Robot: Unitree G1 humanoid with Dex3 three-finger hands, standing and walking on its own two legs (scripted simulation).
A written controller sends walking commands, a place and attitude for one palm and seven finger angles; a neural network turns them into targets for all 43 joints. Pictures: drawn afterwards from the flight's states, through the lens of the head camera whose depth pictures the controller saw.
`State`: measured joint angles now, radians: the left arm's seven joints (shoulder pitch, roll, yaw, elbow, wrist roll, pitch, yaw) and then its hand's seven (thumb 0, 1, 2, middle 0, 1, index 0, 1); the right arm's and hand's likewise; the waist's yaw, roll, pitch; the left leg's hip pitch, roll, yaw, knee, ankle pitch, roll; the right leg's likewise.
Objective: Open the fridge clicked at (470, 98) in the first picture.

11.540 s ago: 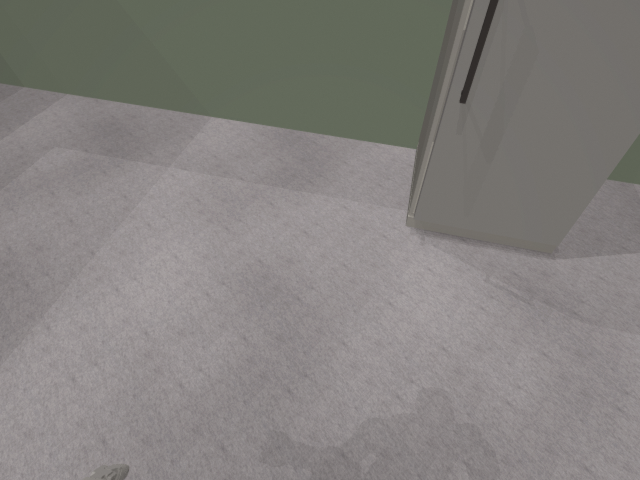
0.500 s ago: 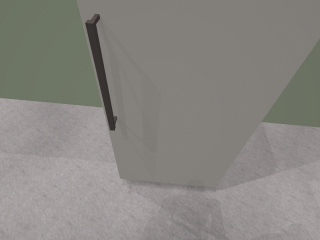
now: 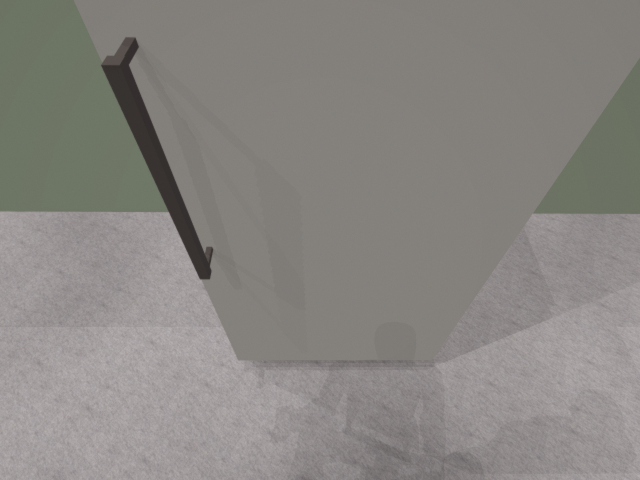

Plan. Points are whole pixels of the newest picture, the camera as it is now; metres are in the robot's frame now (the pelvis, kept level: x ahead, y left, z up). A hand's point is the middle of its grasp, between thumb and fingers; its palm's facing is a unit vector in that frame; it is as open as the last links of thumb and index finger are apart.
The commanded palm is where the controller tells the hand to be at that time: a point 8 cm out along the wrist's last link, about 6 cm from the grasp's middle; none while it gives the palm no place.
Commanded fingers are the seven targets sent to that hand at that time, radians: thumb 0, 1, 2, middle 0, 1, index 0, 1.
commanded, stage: come to a stop and stand still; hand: left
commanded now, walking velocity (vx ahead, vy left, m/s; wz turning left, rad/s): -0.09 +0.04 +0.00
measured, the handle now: (176, 188) +0.46 +0.22 +0.09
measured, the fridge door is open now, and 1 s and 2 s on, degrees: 0 0 0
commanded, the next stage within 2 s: look again from close up in 1.30 s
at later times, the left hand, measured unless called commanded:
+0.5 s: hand out of the picture -0.01 +0.15 -0.17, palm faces +0.05 -0.98 -0.21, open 7.4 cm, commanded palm none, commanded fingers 0.00 0.90 0.90 -0.20 -0.30 -0.20 -0.30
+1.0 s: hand out of the picture -0.01 +0.15 -0.17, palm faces +0.03 -0.98 -0.22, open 7.4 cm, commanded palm none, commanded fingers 0.00 0.90 0.90 -0.20 -0.30 -0.20 -0.30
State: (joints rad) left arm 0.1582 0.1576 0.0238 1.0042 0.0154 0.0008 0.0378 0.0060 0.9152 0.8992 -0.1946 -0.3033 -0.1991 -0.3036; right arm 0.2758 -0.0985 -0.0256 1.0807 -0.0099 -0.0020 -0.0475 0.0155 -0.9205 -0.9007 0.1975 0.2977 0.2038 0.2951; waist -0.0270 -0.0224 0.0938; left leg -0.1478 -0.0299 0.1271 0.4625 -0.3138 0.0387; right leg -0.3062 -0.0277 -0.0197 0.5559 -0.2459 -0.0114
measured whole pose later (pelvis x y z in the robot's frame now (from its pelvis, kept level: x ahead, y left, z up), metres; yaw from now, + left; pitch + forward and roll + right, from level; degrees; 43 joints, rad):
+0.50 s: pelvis -0.03 -0.03 +0.01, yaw +1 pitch -1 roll +1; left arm 0.25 0.18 0.01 1.07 0.01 0.00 0.02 0.01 0.91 0.90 -0.20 -0.30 -0.20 -0.30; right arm 0.29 -0.14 -0.01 1.10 -0.01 0.00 -0.02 0.01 -0.91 -0.90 0.19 0.30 0.20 0.29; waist 0.00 -0.01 0.04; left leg -0.14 0.02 0.09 0.40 -0.24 -0.01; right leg -0.25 0.02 -0.07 0.41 -0.14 -0.06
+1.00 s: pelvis -0.01 -0.02 +0.00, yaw +2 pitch -1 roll +1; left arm 0.30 0.14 -0.01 1.13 0.01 -0.02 0.03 0.02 0.91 0.90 -0.20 -0.30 -0.20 -0.30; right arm 0.37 -0.14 0.00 1.06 -0.02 -0.02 -0.03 0.01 -0.91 -0.90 0.19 0.30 0.20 0.29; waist -0.03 0.04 -0.01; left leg -0.17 0.01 0.08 0.48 -0.30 0.01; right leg -0.28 0.01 -0.07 0.50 -0.21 -0.05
